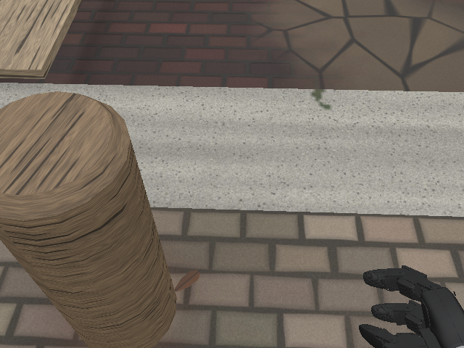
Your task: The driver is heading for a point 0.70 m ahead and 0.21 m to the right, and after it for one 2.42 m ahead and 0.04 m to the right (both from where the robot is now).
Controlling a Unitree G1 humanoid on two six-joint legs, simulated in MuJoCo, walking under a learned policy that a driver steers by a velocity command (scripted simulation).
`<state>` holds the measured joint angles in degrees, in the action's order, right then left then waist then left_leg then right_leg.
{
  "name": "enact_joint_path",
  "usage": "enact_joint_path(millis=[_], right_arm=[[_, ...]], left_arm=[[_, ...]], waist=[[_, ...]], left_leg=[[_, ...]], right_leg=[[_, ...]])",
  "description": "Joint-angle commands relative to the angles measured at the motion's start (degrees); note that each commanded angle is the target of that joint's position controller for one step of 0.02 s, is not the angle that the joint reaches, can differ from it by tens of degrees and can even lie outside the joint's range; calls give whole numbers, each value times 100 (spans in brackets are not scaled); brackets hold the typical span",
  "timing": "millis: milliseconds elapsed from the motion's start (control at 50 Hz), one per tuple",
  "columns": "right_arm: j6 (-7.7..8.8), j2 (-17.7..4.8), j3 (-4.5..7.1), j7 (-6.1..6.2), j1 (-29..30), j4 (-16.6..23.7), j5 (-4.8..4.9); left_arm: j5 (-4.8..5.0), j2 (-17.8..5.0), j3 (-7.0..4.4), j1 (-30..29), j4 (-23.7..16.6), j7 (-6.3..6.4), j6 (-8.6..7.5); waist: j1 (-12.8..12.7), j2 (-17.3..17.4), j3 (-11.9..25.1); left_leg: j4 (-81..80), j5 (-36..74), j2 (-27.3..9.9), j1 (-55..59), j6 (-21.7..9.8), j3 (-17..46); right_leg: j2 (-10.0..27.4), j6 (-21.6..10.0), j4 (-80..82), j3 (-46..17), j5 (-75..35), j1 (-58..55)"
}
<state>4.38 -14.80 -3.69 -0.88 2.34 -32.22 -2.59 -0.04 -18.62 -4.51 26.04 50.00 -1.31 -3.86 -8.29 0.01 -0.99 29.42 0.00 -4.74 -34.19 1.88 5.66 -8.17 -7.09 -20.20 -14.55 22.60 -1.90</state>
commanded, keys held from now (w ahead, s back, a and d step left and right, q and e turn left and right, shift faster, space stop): e+shift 0.34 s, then w+e+shift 0.42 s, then w+shift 0.14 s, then w+q+shift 0.10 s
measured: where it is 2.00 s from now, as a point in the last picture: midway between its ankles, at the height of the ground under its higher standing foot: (448, 148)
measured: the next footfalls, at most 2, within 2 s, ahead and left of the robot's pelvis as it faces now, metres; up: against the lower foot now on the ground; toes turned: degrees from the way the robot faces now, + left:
left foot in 0.04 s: +0.23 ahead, +0.18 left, +0.00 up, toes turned -5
right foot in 0.44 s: +0.38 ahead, -0.10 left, +0.00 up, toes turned -25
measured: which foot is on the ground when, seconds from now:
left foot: up 0.00-0.02, down 0.04-0.46, up 0.48-0.80, down 0.82-1.00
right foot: down 0.00-0.02, up 0.04-0.42, down 0.44-0.82, up 0.84-1.00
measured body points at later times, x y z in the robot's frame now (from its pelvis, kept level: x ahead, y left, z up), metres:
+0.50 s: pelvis +0.29 +0.01 -0.03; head +0.32 -0.02 +0.42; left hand +0.51 +0.25 -0.11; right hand +0.33 -0.31 -0.13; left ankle +0.23 +0.20 -0.68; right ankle +0.35 -0.08 -0.73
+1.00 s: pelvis +0.57 -0.08 +0.01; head +0.59 -0.08 +0.46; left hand +0.89 -0.05 -0.08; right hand +0.37 -0.31 -0.09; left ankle +0.63 +0.03 -0.73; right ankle +0.45 -0.16 -0.65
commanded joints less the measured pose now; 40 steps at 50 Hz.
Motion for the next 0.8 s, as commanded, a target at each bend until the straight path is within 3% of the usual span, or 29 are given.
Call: enact_joint_path(millis=[20,40,60,80,100,120,140,180,220,240,260,280,340,400,420,440,460,480,500,520,540,560,600,640,680,700,740,780,800], right_arm=[[244,-977,409,181,-1304,-106,-43],[304,-1379,554,261,-2415,-281,-148],[236,-1833,704,287,-2891,-309,-342],[174,-1698,844,257,-2609,-354,251],[101,-1085,741,299,-2165,-187,265],[58,-788,686,309,-1794,-229,194],[38,-641,665,303,-1596,-255,158],[-11,-618,709,317,-1222,-375,230],[1,-702,767,334,-718,-471,293],[23,-784,800,358,-566,-468,303],[53,-1034,906,354,-508,-461,312],[60,-1173,957,334,-284,-477,342],[-2,-1294,1015,257,-96,-587,515],[-105,-1504,1134,194,-329,-748,670],[-174,-1474,1140,184,-466,-785,672],[-267,-1337,1098,182,-498,-744,619],[-287,-825,940,143,-330,-587,447],[-154,-457,841,117,-625,-171,462],[104,-932,866,50,-317,-61,585],[-36,-963,817,-42,-542,-189,-190],[-86,-1036,850,-71,-521,-291,-178],[-136,-993,817,-45,-508,-310,-129],[-232,-827,732,-52,-599,-383,-92],[-241,-721,658,-25,-321,-273,25],[-230,-606,614,4,53,-83,165],[-255,-585,583,-6,218,17,146],[-237,-621,602,-30,68,7,154],[-196,-706,662,-1,-628,-156,181],[-168,-857,729,66,-1197,-332,142]], left_arm=[[46,-1151,-297,-162,-299,39,-39],[117,-803,-216,-442,-506,43,-110],[323,68,-16,92,-764,166,-93],[325,-109,141,309,-1001,192,-36],[347,-548,17,-313,-1126,252,56],[300,-733,-76,-800,-1260,274,151],[211,-756,-134,-966,-1359,270,235],[244,-427,-123,-919,-1636,204,423],[236,-83,-8,-1131,-1898,157,548],[233,-185,-30,-1363,-1951,83,606],[144,-371,0,-1573,-2012,15,604],[88,-380,21,-1370,-1948,-40,530],[97,-483,-100,-677,-1693,-95,536],[180,-614,-273,-424,-1805,-51,736],[221,-717,-368,-53,-1739,-29,756],[271,-902,-531,800,-1501,18,725],[354,-1202,-606,1001,-1449,41,672],[260,-1538,-561,559,-1614,-19,434],[164,-1178,-453,318,-1779,-57,152],[-184,-1223,-466,-236,-1673,-9,432],[-228,-1078,-390,-379,-1722,-31,479],[-182,-1068,-354,-545,-1704,-20,458],[-158,-1018,-305,-668,-1594,26,422],[-144,-1080,-308,-550,-1492,-53,364],[-101,-1051,-299,-596,-1518,-107,318],[-25,-1052,-319,-685,-1514,-128,280],[-18,-1083,-367,-849,-1481,-158,283],[-28,-996,-332,-1091,-1471,-151,290],[-106,-852,-272,-1134,-1442,-123,249]], waist=[[1031,-161,712],[1554,-14,1471],[1265,1433,2565],[1160,2152,3116],[1357,1513,2293],[1323,889,1483],[1193,571,1109],[811,665,398],[630,770,-81],[674,674,-95],[740,339,143],[623,176,341],[431,630,645],[224,610,602],[43,455,673],[-379,125,783],[-354,-1033,177],[477,-1929,466],[356,-1232,311],[631,-883,-123],[800,-138,-327],[867,-121,-263],[840,-320,8],[646,-285,41],[495,-455,-14],[494,-554,-1],[512,-511,150],[860,-578,260],[1124,-347,300]], left_leg=[[-551,329,488,3098,-178,-409],[-356,-13,-535,4403,-381,336],[75,2311,-2751,6299,-864,2367],[-218,1238,-2537,6723,-1398,3478],[-281,1320,-2149,6076,-1243,2351],[-258,2043,-1814,5205,-1090,1309],[-311,2329,-1544,4576,-997,775],[-858,2019,-1251,3352,-941,56],[-1284,2276,-1266,2535,-1005,-553],[-1309,2268,-1240,2416,-995,-844],[-1275,2189,-1227,2590,-996,-1056],[-1248,2252,-1323,2652,-987,-1190],[-886,2481,-1189,3044,-864,-1750],[-248,2388,-1306,3282,-788,-2007],[491,2213,-1213,3169,-742,-2095],[1868,1646,-959,2536,-614,-2135],[3743,-1573,-180,1164,-383,-1939],[5111,-3746,1036,-1111,-239,-713],[5110,-3288,735,-1509,-474,431],[4975,-3401,332,-1180,-269,185],[4322,-3088,207,-668,-204,124],[3644,-2759,93,-104,-118,49],[2931,-2329,101,629,82,-149],[2174,-2141,172,671,163,-192],[1348,-1721,303,758,249,-196],[1093,-1547,376,849,220,-151],[534,-1219,519,1482,235,-242],[131,-993,594,2412,188,-414],[76,-1048,593,3064,112,-541]], right_leg=[[397,104,-2068,-601,-4732,1348],[250,238,-3538,-349,-3327,2051],[-268,452,-5241,461,1487,3674],[374,716,-6293,290,1086,4540],[711,857,-6310,525,643,4929],[900,984,-6201,786,301,4972],[1057,1050,-6147,894,177,4865],[1290,1027,-5482,1065,-23,4374],[1382,1083,-4530,1266,-209,4103],[1413,1046,-3995,1336,-568,3903],[1441,958,-3505,1408,-1090,3601],[1490,882,-2918,1391,-1764,3269],[1258,649,-2222,1698,-2282,2483],[1056,187,-2316,2058,-1604,1976],[839,-18,-2214,2137,-1179,1432],[474,-349,-1932,2008,-708,383],[865,-896,-1174,522,-627,159],[1905,-2132,421,-3502,2590,-690],[2466,-1965,1511,-4767,4154,-228],[2384,-1609,1366,-4158,3647,719],[2060,-1315,1114,-3357,2798,1410],[1697,-1052,991,-2506,1885,1852],[1205,-990,784,-1503,825,2207],[1091,-1051,702,-1400,601,2123],[1086,-893,725,-1471,575,2103],[1082,-784,669,-1542,625,2075],[982,-593,468,-1494,536,2218],[816,-355,13,-1401,611,2515],[703,-240,-598,-1256,723,2861]])
Over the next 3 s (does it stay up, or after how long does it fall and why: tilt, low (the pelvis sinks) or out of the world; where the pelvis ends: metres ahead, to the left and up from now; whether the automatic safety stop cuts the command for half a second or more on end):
stays up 2.01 -0.46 -0.18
